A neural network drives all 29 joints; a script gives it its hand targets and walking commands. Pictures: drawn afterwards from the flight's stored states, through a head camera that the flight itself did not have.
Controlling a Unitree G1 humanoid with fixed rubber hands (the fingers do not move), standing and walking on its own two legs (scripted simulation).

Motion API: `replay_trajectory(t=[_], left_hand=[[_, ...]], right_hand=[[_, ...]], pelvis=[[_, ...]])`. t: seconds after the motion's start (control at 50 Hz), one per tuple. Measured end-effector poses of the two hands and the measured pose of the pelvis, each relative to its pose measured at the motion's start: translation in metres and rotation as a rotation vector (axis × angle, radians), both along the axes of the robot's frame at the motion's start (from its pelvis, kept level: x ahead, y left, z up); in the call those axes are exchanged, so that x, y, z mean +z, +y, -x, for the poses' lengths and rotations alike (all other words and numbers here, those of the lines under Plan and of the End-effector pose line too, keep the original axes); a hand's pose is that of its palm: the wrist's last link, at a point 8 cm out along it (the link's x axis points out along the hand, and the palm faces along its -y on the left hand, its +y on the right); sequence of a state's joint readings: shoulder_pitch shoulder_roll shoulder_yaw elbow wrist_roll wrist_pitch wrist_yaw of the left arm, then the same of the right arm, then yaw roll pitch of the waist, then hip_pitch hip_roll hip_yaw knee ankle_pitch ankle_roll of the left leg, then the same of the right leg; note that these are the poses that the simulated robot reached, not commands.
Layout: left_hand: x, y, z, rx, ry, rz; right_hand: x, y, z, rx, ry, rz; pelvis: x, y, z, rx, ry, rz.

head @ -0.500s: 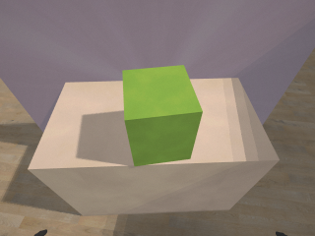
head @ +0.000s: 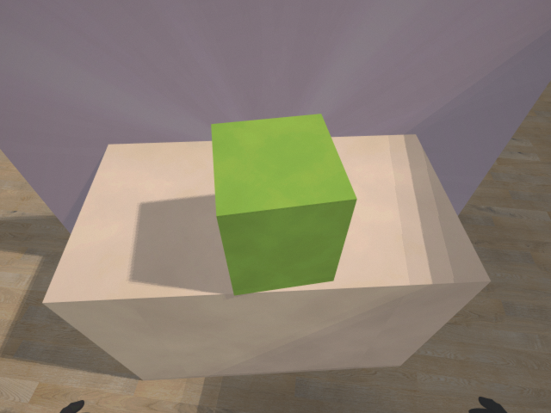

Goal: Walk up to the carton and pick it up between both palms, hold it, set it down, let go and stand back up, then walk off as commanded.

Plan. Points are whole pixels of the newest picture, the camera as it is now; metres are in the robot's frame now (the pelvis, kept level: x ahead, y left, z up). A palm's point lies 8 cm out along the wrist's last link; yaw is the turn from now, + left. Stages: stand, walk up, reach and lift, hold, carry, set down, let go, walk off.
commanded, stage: walk up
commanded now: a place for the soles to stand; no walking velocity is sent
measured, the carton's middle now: (276, 207) +0.48 +0.00 -0.01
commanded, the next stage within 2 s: reach and lift in 0.36 s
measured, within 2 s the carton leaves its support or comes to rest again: neither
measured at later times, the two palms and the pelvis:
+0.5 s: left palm out of the picture +0.15 +0.31 -0.09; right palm out of the picture +0.13 -0.33 -0.11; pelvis +0.00 -0.01 -0.02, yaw +1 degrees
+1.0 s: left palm (92, 392) +0.18 +0.26 -0.05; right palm (491, 398) +0.16 -0.29 -0.06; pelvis +0.02 +0.00 +0.01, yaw +1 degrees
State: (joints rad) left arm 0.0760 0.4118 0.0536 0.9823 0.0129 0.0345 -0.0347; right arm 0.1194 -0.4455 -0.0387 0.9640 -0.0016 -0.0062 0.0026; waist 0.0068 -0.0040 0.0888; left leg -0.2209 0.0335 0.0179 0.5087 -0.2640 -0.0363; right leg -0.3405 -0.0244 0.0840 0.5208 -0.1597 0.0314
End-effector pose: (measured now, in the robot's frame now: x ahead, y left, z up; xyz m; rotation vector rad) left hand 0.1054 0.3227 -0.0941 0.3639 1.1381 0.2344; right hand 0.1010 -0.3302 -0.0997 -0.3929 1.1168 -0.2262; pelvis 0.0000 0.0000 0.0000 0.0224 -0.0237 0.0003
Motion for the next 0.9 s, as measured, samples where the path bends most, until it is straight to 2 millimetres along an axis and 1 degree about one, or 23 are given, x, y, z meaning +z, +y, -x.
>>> replay_trajectory(t=[0.1, 0.2, 0.28, 0.38, 0.4, 0.46, 0.52, 0.6, 0.66, 0.72, 0.8, 0.9], left_hand=[[0.001, 0.001, -0.01, -0.01, -0.023, -0.004], [0.002, 0.001, -0.014, -0.018, -0.035, -0.007], [0.003, 0.001, -0.015, -0.023, -0.039, -0.008], [0.003, 0.001, -0.014, -0.027, -0.041, -0.007], [0.004, 0.001, -0.016, -0.025, -0.02, -0.027], [0.007, -0.003, -0.031, 0.001, -0.003, -0.077], [0.007, -0.019, -0.051, 0.0, -0.019, -0.054], [0.014, -0.041, -0.076, -0.015, -0.08, -0.016], [0.022, -0.049, -0.086, -0.019, -0.132, -0.002], [0.027, -0.05, -0.088, -0.019, -0.158, 0.003], [0.031, -0.049, -0.083, -0.008, -0.176, 0.01], [0.038, -0.051, -0.077, 0.011, -0.217, 0.028]], right_hand=[[0.002, 0.0, -0.008, 0.004, -0.021, 0.004], [0.004, -0.002, -0.012, 0.007, -0.037, 0.008], [0.004, -0.003, -0.012, 0.009, -0.042, 0.01], [0.003, -0.003, -0.006, 0.008, -0.034, 0.01], [0.003, -0.003, -0.007, 0.015, -0.05, 0.008], [-0.004, -0.003, -0.018, 0.046, -0.11, -0.015], [-0.008, 0.0, -0.034, 0.041, -0.178, -0.039], [0.001, 0.012, -0.051, 0.054, -0.257, -0.067], [0.011, 0.018, -0.056, 0.066, -0.289, -0.077], [0.022, 0.018, -0.057, 0.075, -0.304, -0.071], [0.033, 0.017, -0.057, 0.087, -0.317, -0.063], [0.04, 0.023, -0.059, 0.106, -0.333, -0.084]], pelvis=[[-0.001, 0.0, -0.002, 0.0, -0.003, 0.001], [-0.002, -0.001, -0.002, -0.001, -0.006, 0.001], [-0.003, -0.001, -0.001, -0.003, -0.006, 0.001], [-0.003, -0.001, 0.0, -0.006, -0.005, 0.0], [-0.003, 0.0, 0.001, -0.001, -0.007, 0.006], [-0.012, -0.003, 0.003, 0.019, -0.028, 0.017], [-0.019, -0.007, 0.004, 0.018, -0.046, 0.011], [-0.017, -0.012, 0.0, 0.026, -0.057, 0.009], [-0.012, -0.015, -0.005, 0.031, -0.066, 0.013], [-0.008, -0.016, -0.009, 0.035, -0.074, 0.016], [-0.003, -0.014, -0.012, 0.035, -0.081, 0.018], [0.002, -0.009, -0.015, 0.03, -0.082, 0.019]])
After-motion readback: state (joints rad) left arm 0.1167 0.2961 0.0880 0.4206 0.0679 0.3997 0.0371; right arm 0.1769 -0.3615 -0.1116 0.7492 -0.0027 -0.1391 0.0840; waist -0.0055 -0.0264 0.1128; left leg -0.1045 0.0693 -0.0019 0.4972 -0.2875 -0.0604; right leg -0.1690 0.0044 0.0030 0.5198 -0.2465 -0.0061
